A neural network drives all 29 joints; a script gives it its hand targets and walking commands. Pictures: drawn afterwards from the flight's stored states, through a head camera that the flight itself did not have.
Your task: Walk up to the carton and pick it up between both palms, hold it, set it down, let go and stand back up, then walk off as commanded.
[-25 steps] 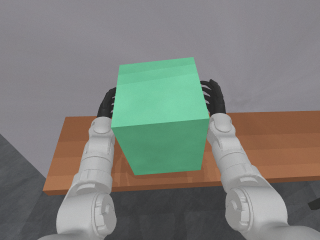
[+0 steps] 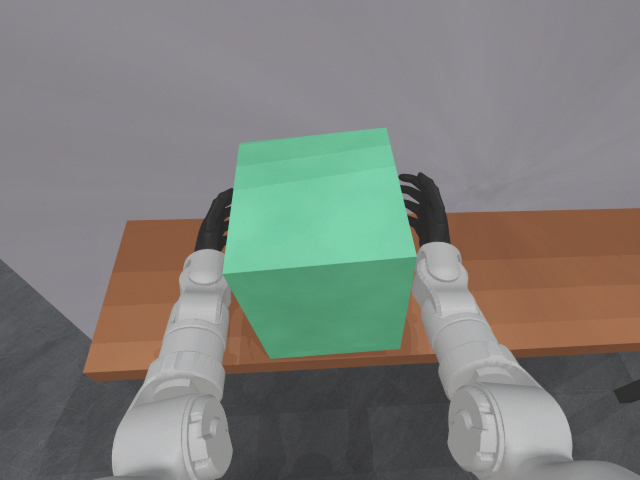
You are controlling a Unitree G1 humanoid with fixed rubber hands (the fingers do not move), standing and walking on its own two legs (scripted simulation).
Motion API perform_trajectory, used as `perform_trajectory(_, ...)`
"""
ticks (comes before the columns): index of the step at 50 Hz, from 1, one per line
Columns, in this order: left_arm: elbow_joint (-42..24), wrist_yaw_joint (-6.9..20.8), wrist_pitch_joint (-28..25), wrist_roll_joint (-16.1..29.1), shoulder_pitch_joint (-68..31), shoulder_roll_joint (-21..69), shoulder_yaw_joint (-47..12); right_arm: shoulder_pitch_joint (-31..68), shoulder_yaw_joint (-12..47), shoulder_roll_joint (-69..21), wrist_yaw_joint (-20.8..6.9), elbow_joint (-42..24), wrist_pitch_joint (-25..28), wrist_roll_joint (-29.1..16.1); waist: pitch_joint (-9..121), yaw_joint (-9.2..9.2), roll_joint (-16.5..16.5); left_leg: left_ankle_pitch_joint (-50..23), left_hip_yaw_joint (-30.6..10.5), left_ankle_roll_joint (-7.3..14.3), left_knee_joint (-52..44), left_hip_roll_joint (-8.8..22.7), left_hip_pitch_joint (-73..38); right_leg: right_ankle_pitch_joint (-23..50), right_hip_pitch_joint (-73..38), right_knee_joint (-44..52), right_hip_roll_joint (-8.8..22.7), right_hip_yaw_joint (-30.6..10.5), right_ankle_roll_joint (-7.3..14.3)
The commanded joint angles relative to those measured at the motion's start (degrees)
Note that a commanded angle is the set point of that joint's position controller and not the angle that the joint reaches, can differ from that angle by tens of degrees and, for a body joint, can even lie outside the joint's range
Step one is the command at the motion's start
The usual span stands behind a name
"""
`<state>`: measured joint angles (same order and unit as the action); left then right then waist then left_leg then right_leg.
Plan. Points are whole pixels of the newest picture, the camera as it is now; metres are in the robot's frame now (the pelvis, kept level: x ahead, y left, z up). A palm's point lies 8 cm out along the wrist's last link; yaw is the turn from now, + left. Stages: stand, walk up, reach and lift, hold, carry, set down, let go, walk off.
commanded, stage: set down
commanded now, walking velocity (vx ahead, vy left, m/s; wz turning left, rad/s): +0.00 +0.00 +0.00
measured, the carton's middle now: (324, 251) +0.40 +0.00 +0.01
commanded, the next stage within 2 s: none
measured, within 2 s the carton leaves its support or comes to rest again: rests again in 1.44 s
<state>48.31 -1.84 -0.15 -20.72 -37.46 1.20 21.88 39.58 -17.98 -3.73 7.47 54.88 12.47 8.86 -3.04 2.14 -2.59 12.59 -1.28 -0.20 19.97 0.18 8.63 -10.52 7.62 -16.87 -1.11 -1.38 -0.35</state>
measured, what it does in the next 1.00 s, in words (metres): stands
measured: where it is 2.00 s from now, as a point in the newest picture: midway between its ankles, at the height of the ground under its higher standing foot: outside the picture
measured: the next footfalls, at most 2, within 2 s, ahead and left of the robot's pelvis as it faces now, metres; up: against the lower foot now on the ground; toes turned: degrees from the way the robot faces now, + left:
none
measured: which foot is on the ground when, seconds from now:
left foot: down 0.00-1.00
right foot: down 0.00-1.00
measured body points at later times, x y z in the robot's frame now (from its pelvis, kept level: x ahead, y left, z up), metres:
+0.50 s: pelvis +0.00 +0.00 +0.00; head +0.04 +0.02 +0.45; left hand +0.40 +0.15 +0.03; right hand +0.40 -0.14 +0.06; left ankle -0.03 +0.12 -0.75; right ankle -0.02 -0.12 -0.75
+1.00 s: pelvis +0.00 +0.00 +0.00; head +0.04 +0.02 +0.45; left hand +0.40 +0.15 +0.03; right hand +0.40 -0.15 +0.06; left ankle -0.03 +0.12 -0.75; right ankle -0.02 -0.12 -0.75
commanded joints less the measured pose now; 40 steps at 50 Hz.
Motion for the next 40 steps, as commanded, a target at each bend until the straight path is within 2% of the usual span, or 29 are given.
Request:
perform_trajectory(1, -4.1, 4.7, -10.8, 2.8, -37.2, 34.9, -14.6, 26.6, 11.3, -35.7, -10.4, -0.3, 5.3, 11.0, 36.7, -2.22, 5.2, -33.7, 6.4, -4.6, 2.4, 0.6, -3.8, 29.2, -7.2, -2.3, -0.2, 6.1, -0.7)
perform_trajectory(5, 2.9, 6.5, -8.9, -0.4, -30.9, 31.6, -8.3, 22.2, 7.2, -33.3, -10.2, 4.1, 3.5, 13.2, 22.5, -1.73, 2.1, -24.8, 7.1, -3.1, -0.9, 0.3, -0.1, 25.3, -10.3, -1.4, 0.4, 5.8, -1.3)
perform_trajectory(7, 3.0, 7.3, -8.0, -0.9, -30.6, 30.8, -7.2, 22.1, 6.8, -32.7, -10.3, 4.2, 2.7, 13.2, 19.3, -1.81, 1.9, -22.5, 7.2, -2.6, -1.8, 0.2, 0.4, 24.7, -11.4, -1.7, 0.6, 5.7, -1.8)
perform_trajectory(10, 1.6, 7.5, -8.4, -0.5, -31.9, 31.8, -8.1, 23.2, 7.2, -33.1, -10.5, 2.3, 3.2, 13.1, 22.3, -1.7, 2.7, -23.3, 7.0, -2.8, -1.3, 0.1, -0.1, 25.5, -11.2, -2.0, 0.5, 5.6, -1.8)
perform_trajectory(14, -1.6, 5.7, -11.7, 0.5, -35.8, 33.3, -11.4, 24.6, 7.3, -34.1, -10.7, 1.0, 5.8, 13.6, 32.7, -1.89, 5.4, -28.1, 6.6, -4.1, 0.4, 0.5, -1.0, 25.6, -8.6, -2.1, 0.1, 6.2, -1.0)
perform_trajectory(17, 2.1, 5.3, -12.2, -0.8, -32.3, 32.5, -9.6, 23.6, 6.2, -33.9, -10.9, 1.7, 6.3, 14.5, 31.1, -2.75, 4.7, -27.6, 7.1, -3.7, 0.5, 0.4, 0.0, 24.8, -7.2, -1.6, 0.2, 6.2, -0.9)
perform_trajectory(22, 4.2, 6.2, -12.1, -2.1, -30.3, 31.2, -6.5, 21.7, 4.7, -33.8, -10.7, 3.1, 5.6, 15.8, 25.9, -2.14, 2.6, -24.2, 7.2, -2.8, -0.5, 0.2, 2.2, 25.3, -9.7, -2.1, 0.6, 5.7, -1.7)
perform_trajectory(29, 4.2, 6.2, -13.4, -2.7, -30.0, 31.2, -6.4, 20.9, 4.0, -34.2, -10.7, 3.4, 6.6, 16.6, 27.3, -1.97, 3.5, -25.1, 6.9, -3.0, 0.0, 0.4, 2.4, 25.0, -8.7, -2.4, 0.6, 5.9, -1.6)
perform_trajectory(32, 5.4, 6.4, -13.5, -3.4, -29.2, 30.9, -5.2, 20.8, 3.4, -34.3, -10.9, 3.7, 6.5, 17.0, 26.2, -2.37, 3.1, -23.8, 7.2, -2.6, -0.3, 0.3, 3.4, 24.4, -8.8, -2.3, 0.8, 5.6, -1.8)
perform_trajectory(33, 5.1, 6.3, -13.6, -3.3, -29.1, 31.0, -5.0, 20.2, 3.1, -34.1, -10.8, 4.3, 6.4, 17.3, 25.6, -1.94, 3.3, -24.4, 6.9, -2.7, -0.3, 0.4, 2.9, 24.2, -8.4, -2.3, 0.7, 5.8, -1.9)
perform_trajectory(40, 6.2, 6.7, -13.7, -4.4, -27.7, 30.3, -3.8, 19.4, 1.9, -33.7, -10.9, 4.3, 6.5, 18.1, 24.4, -1.99, 2.9, -23.8, 6.7, -2.4, -0.2, 0.5, 3.0, 22.7, -7.5, -2.2, 0.7, 5.9, -1.9)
